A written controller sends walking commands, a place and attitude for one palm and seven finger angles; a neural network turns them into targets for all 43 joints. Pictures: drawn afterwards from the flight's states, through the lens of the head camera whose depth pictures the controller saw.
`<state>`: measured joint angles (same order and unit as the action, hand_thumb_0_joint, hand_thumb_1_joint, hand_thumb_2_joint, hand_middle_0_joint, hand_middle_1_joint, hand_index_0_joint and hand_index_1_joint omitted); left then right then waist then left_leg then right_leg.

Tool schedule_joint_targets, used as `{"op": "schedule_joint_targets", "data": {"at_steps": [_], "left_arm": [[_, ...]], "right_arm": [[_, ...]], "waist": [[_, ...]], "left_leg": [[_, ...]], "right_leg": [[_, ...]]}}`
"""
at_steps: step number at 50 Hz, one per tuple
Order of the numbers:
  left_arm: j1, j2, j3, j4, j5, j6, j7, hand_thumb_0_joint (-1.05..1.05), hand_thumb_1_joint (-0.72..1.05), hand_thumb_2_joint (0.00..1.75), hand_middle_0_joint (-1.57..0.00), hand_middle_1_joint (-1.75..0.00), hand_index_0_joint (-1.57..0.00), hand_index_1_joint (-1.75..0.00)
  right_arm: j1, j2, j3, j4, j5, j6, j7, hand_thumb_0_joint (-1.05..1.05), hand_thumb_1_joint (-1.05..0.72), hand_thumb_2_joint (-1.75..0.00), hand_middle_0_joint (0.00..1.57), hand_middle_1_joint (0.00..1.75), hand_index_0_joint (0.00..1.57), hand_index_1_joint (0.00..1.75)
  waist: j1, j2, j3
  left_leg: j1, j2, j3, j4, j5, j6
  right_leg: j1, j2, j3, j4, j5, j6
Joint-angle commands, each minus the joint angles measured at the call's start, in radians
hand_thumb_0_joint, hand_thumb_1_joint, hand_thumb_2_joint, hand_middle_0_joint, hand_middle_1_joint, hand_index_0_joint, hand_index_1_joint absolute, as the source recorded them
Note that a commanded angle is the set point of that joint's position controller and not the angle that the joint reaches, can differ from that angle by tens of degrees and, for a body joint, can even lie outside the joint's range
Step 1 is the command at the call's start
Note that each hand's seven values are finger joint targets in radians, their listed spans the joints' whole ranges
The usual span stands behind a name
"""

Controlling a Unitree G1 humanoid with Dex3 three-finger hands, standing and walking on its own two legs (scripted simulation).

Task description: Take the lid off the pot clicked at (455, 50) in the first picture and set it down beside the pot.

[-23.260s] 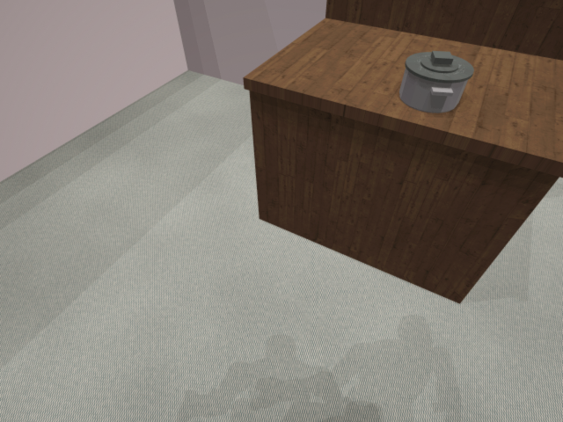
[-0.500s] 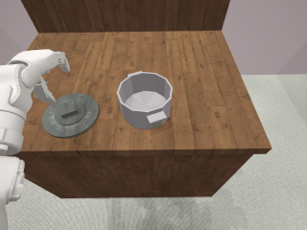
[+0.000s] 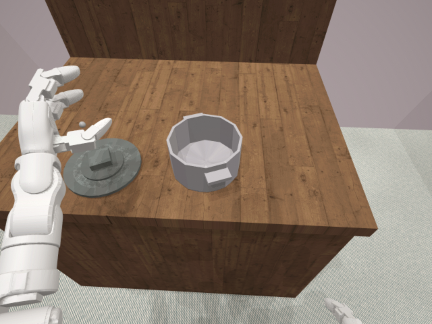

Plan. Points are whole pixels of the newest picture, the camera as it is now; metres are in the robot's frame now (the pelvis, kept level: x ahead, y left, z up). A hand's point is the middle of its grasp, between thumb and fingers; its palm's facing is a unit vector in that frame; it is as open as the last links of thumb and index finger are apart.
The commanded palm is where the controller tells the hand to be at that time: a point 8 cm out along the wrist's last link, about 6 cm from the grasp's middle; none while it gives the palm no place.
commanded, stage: draw the hand back to the body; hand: left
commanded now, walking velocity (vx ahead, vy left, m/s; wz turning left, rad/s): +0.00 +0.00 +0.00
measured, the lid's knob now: (100, 158) +0.46 +0.31 +0.00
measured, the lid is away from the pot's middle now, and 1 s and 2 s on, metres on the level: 0.25 0.25 0.25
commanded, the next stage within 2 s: step back with the hand held close in 1.34 s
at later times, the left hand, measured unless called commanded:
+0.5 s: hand (68, 177) +0.27 +0.23 +0.18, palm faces +0.42 -0.87 -0.26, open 8.0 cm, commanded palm +0.22 +0.26 +0.19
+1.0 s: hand (43, 254) +0.17 +0.22 +0.17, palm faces +0.41 -0.84 -0.34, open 7.4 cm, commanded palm +0.11 +0.26 +0.18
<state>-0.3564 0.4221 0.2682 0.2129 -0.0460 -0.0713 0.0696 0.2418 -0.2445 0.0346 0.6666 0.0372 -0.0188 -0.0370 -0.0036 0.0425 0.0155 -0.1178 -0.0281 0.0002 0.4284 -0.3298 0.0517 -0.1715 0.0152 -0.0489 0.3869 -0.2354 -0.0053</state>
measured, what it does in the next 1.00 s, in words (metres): shifts its weight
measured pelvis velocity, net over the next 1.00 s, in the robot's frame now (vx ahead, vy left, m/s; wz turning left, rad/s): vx -0.04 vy -0.03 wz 0.01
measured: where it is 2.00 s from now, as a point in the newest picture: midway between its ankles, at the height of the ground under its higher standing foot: outside the picture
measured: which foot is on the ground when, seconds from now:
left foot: down 0.00-1.00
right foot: down 0.00-1.00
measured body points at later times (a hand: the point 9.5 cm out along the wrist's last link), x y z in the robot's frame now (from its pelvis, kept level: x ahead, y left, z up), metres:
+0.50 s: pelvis -0.02 -0.03 +0.00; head -0.03 -0.05 +0.45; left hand +0.24 +0.27 +0.20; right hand +0.16 -0.26 -0.09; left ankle -0.07 +0.08 -0.74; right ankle -0.02 -0.12 -0.74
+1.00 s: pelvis -0.04 -0.03 +0.00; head -0.06 -0.05 +0.45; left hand +0.14 +0.26 +0.19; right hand +0.15 -0.25 -0.08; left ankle -0.07 +0.08 -0.74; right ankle -0.02 -0.12 -0.74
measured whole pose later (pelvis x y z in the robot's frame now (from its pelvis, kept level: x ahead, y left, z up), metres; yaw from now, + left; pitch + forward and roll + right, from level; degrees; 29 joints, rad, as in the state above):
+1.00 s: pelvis -0.04 -0.03 +0.00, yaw +0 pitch -5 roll -1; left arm 0.34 0.35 0.30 -0.31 -0.09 -0.12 0.10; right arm 0.18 -0.24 0.02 0.66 0.03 -0.11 -0.05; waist 0.04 0.07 0.03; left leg -0.06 0.00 -0.01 0.42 -0.28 0.02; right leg -0.11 0.04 -0.07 0.38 -0.18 -0.04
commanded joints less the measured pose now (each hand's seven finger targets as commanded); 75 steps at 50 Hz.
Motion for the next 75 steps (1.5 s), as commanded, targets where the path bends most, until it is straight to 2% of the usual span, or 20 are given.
{"op": "schedule_joint_targets", "data": {"at_steps": [1, 3, 7, 10, 14, 16, 20, 24, 31, 37, 41, 44, 53, 55, 59, 65, 68, 72, 73, 75], "left_arm": [[-0.315, 0.233, 0.083, -0.340, -0.019, -0.061, 0.022, 0.00, 0.39, 0.72, -0.27, -0.64, -0.27, -0.64], [-0.287, 0.253, 0.105, -0.394, -0.018, -0.068, 0.030, 0.00, 0.44, 0.74, -0.27, -0.61, -0.27, -0.61], [-0.140, 0.220, 0.108, -0.299, -0.029, -0.046, 0.032, 0.00, 0.52, 0.77, -0.25, -0.55, -0.25, -0.55], [-0.162, 0.217, 0.101, -0.393, -0.033, -0.058, 0.031, 0.00, 0.59, 0.79, -0.24, -0.51, -0.24, -0.51], [-0.068, 0.248, 0.156, -0.402, -0.039, -0.063, 0.041, 0.00, 0.68, 0.82, -0.23, -0.45, -0.23, -0.45], [-0.021, 0.200, 0.123, -0.399, -0.043, -0.058, 0.036, 0.00, 0.72, 0.84, -0.23, -0.42, -0.23, -0.42], [0.029, 0.188, 0.126, -0.429, -0.051, -0.060, 0.035, 0.00, 0.81, 0.87, -0.21, -0.36, -0.21, -0.36], [0.056, 0.188, 0.130, -0.517, -0.053, -0.075, 0.039, 0.00, 0.90, 0.90, -0.20, -0.30, -0.20, -0.30], [0.223, 0.156, 0.135, -0.560, -0.058, -0.086, 0.041, 0.00, 0.90, 0.90, -0.20, -0.30, -0.20, -0.30], [0.322, 0.156, 0.144, -0.647, -0.054, -0.104, 0.044, 0.00, 0.90, 0.90, -0.20, -0.30, -0.20, -0.30], [0.418, 0.132, 0.140, -0.655, -0.056, -0.102, 0.042, 0.00, 0.90, 0.90, -0.20, -0.30, -0.20, -0.30], [0.475, 0.137, 0.147, -0.728, -0.051, -0.116, 0.044, 0.00, 0.90, 0.90, -0.20, -0.30, -0.20, -0.30], [0.666, 0.111, 0.142, -0.849, -0.041, -0.121, 0.048, 0.00, 0.90, 0.90, -0.20, -0.30, -0.20, -0.30], [0.749, 0.090, 0.137, -0.823, -0.041, -0.111, 0.048, 0.00, 0.90, 0.90, -0.20, -0.30, -0.20, -0.30], [0.800, 0.099, 0.145, -0.912, -0.033, -0.116, 0.052, 0.00, 0.90, 0.90, -0.20, -0.30, -0.20, -0.30], [0.794, 0.067, 0.120, -0.876, -0.026, -0.097, 0.059, 0.00, 0.90, 0.90, -0.20, -0.30, -0.20, -0.30], [0.778, 0.087, 0.128, -0.936, -0.021, -0.101, 0.057, 0.00, 0.90, 0.90, -0.20, -0.30, -0.20, -0.30], [0.779, 0.095, 0.137, -0.930, -0.022, -0.090, 0.060, 0.00, 0.90, 0.90, -0.20, -0.30, -0.20, -0.30], [0.605, 0.254, 0.310, -1.019, -0.026, -0.147, 0.066, 0.00, 0.90, 0.90, -0.20, -0.30, -0.20, -0.30], [0.753, 0.134, 0.231, -0.864, -0.013, -0.153, 0.053, 0.00, 0.90, 0.90, -0.20, -0.30, -0.20, -0.30]], "right_arm": [[-0.077, -0.130, -0.048, -0.133, 0.005, -0.057, -0.014, 0.00, -0.90, -0.90, 0.20, 0.30, 0.20, 0.30], [-0.085, -0.128, -0.048, -0.134, 0.003, -0.067, -0.013, 0.00, -0.90, -0.90, 0.20, 0.30, 0.20, 0.30], [-0.097, -0.132, -0.053, -0.121, 0.009, -0.053, -0.017, 0.00, -0.90, -0.90, 0.20, 0.30, 0.20, 0.30], [-0.133, -0.121, -0.045, -0.142, 0.013, -0.059, -0.019, 0.00, -0.90, -0.90, 0.20, 0.30, 0.20, 0.30], [-0.148, -0.114, -0.042, -0.142, 0.008, -0.068, -0.021, 0.00, -0.90, -0.90, 0.20, 0.30, 0.20, 0.30], [-0.157, -0.110, -0.039, -0.145, 0.011, -0.070, -0.020, 0.00, -0.90, -0.90, 0.20, 0.30, 0.20, 0.30], [-0.178, -0.105, -0.038, -0.153, 0.014, -0.074, -0.023, 0.00, -0.90, -0.90, 0.20, 0.30, 0.20, 0.30], [-0.196, -0.098, -0.035, -0.164, 0.013, -0.091, -0.024, 0.00, -0.90, -0.90, 0.20, 0.30, 0.20, 0.30], [-0.209, -0.094, -0.036, -0.166, 0.006, -0.112, -0.024, 0.00, -0.90, -0.90, 0.20, 0.30, 0.20, 0.30], [-0.216, -0.091, -0.037, -0.169, 0.003, -0.133, -0.023, 0.00, -0.90, -0.90, 0.20, 0.30, 0.20, 0.30], [-0.221, -0.089, -0.040, -0.172, -0.001, -0.140, -0.025, 0.00, -0.90, -0.90, 0.20, 0.30, 0.20, 0.30], [-0.226, -0.083, -0.042, -0.178, -0.005, -0.152, -0.025, 0.00, -0.90, -0.90, 0.20, 0.30, 0.20, 0.30], [-0.216, -0.080, -0.045, -0.189, -0.013, -0.173, -0.023, 0.00, -0.90, -0.90, 0.20, 0.30, 0.20, 0.30], [-0.213, -0.077, -0.047, -0.187, -0.014, -0.171, -0.025, 0.00, -0.90, -0.90, 0.20, 0.30, 0.20, 0.30], [-0.217, -0.071, -0.049, -0.200, -0.014, -0.177, -0.026, 0.00, -0.90, -0.90, 0.20, 0.30, 0.20, 0.30], [-0.207, -0.074, -0.043, -0.193, -0.016, -0.174, -0.033, 0.00, -0.90, -0.90, 0.20, 0.30, 0.20, 0.30], [-0.211, -0.076, -0.043, -0.204, -0.018, -0.178, -0.030, 0.00, -0.90, -0.90, 0.20, 0.30, 0.20, 0.30], [-0.207, -0.077, -0.042, -0.201, -0.017, -0.172, -0.027, 0.00, -0.90, -0.90, 0.20, 0.30, 0.20, 0.30], [-0.195, -0.098, -0.044, -0.238, -0.012, -0.148, -0.031, 0.00, -0.90, -0.90, 0.20, 0.30, 0.20, 0.30], [-0.165, -0.081, -0.053, -0.213, -0.023, -0.130, -0.028, 0.00, -0.90, -0.90, 0.20, 0.30, 0.20, 0.30]], "waist": [[0.002, 0.053, -0.321], [0.007, 0.072, -0.350], [0.000, -0.037, -0.240], [0.008, 0.014, -0.259], [0.019, 0.008, -0.245], [0.018, 0.008, -0.214], [0.017, -0.008, -0.182], [0.022, 0.037, -0.187], [0.032, -0.011, -0.149], [0.034, 0.036, -0.113], [0.040, -0.022, -0.087], [0.046, 0.038, -0.102], [0.049, 0.039, -0.069], [0.053, 0.000, -0.047], [0.058, 0.051, -0.050], [0.053, 0.014, -0.011], [0.055, 0.021, -0.052], [0.055, 0.024, -0.030], [0.037, -0.030, 0.096], [0.023, -0.159, 0.088]], "left_leg": [[0.118, 0.081, -0.033, 0.013, 0.674, -0.027], [0.145, 0.073, -0.037, 0.009, 0.695, -0.028], [0.063, 0.068, -0.017, 0.001, 0.546, -0.014], [0.066, 0.053, -0.008, -0.013, 0.465, -0.008], [0.059, 0.050, -0.008, -0.019, 0.425, -0.007], [0.048, 0.048, -0.003, -0.022, 0.402, -0.008], [0.035, 0.046, 0.003, -0.029, 0.339, -0.005], [0.056, 0.043, -0.005, -0.041, 0.305, -0.006], [0.043, 0.047, -0.005, -0.049, 0.268, -0.005], [0.045, 0.045, -0.012, -0.054, 0.230, -0.007], [0.027, 0.047, -0.010, -0.056, 0.202, -0.005], [0.040, 0.045, -0.011, -0.054, 0.197, -0.005], [0.031, 0.049, -0.017, -0.058, 0.198, -0.010], [0.024, 0.054, -0.018, -0.055, 0.202, -0.009], [0.022, 0.054, -0.024, -0.060, 0.194, -0.014], [0.010, 0.057, -0.039, -0.069, 0.182, -0.018], [0.019, 0.055, -0.042, -0.071, 0.212, -0.018], [0.009, 0.060, -0.050, -0.070, 0.228, -0.026], [-0.086, 0.082, -0.064, -0.072, 0.101, 0.006], [-0.083, 0.071, -0.068, -0.019, 0.087, 0.012]], "right_leg": [[0.146, -0.040, -0.002, 0.021, 0.469, -0.035], [0.157, -0.036, 0.001, 0.018, 0.472, -0.033], [0.146, -0.040, -0.002, 0.014, 0.460, -0.030], [0.157, -0.043, 0.006, 0.007, 0.430, -0.029], [0.164, -0.041, 0.009, 0.002, 0.407, -0.029], [0.150, -0.042, 0.008, -0.003, 0.393, -0.029], [0.133, -0.042, 0.014, -0.024, 0.339, -0.025], [0.124, -0.040, 0.016, -0.036, 0.282, -0.027], [0.114, -0.044, 0.017, -0.058, 0.229, -0.024], [0.092, -0.047, 0.023, -0.077, 0.168, -0.026], [0.080, -0.048, 0.027, -0.094, 0.115, -0.023], [0.082, -0.051, 0.031, -0.097, 0.099, -0.025], [0.067, -0.048, 0.027, -0.094, 0.092, -0.028], [0.057, -0.046, 0.024, -0.093, 0.094, -0.027], [0.059, -0.044, 0.025, -0.087, 0.082, -0.032], [0.038, -0.038, 0.015, -0.077, 0.070, -0.033], [0.064, -0.036, 0.015, -0.063, 0.099, -0.034], [0.062, -0.032, 0.013, -0.052, 0.111, -0.038], [-0.025, -0.085, 0.142, -0.104, 0.117, -0.029], [-0.042, -0.121, 0.176, -0.137, 0.073, -0.029]]}}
